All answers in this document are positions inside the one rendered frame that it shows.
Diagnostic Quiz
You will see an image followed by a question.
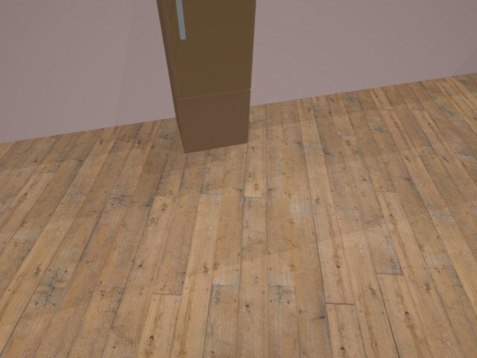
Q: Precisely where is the cupboard door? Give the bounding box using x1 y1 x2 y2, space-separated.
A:
166 0 253 96

